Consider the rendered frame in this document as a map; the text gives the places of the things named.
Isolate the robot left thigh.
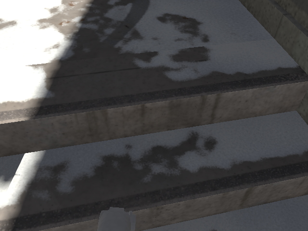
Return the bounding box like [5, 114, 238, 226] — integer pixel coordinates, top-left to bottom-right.
[97, 207, 136, 231]

